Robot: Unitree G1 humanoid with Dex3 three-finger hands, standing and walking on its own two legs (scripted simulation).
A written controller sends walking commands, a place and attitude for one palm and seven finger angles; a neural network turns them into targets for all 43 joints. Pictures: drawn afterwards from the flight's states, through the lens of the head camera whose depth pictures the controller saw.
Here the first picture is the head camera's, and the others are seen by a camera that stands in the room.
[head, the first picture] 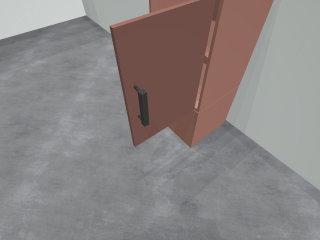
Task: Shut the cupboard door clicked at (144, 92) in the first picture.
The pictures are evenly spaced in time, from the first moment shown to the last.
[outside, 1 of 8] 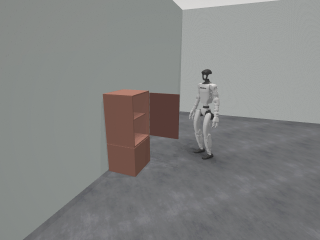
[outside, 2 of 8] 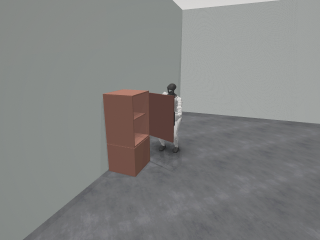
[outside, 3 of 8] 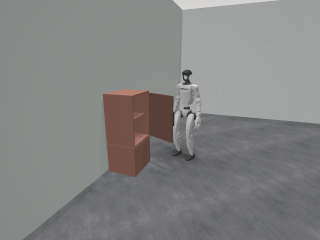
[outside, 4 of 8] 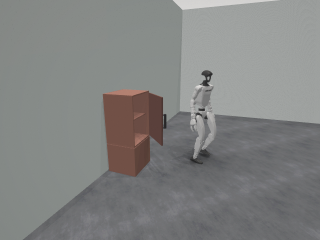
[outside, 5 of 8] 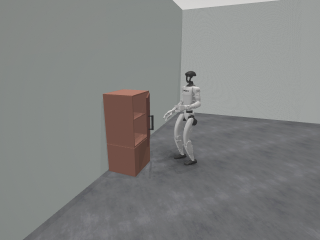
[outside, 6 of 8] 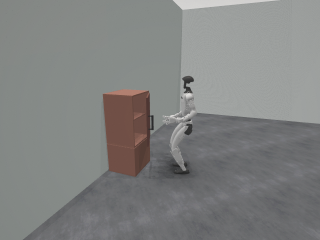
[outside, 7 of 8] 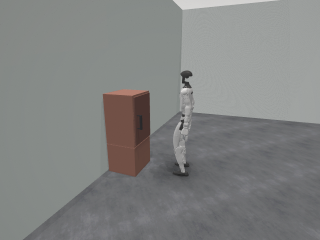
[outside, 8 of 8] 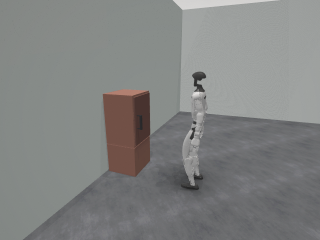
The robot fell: no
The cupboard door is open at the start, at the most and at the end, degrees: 89 89 0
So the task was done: yes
